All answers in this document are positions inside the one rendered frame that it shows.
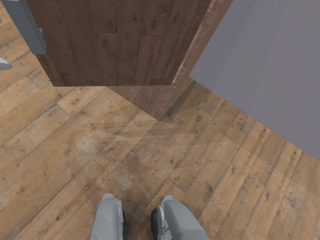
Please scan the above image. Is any robot left thigh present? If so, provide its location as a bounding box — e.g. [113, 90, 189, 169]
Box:
[88, 198, 124, 240]

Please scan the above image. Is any cupboard door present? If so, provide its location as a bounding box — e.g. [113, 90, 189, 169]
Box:
[25, 0, 212, 87]

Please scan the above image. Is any robot left hand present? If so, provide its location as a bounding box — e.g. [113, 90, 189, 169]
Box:
[0, 19, 12, 70]

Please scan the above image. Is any robot left shin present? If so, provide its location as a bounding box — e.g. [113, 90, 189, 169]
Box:
[96, 193, 123, 240]

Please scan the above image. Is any handle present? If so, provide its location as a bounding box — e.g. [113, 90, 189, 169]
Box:
[0, 0, 47, 55]

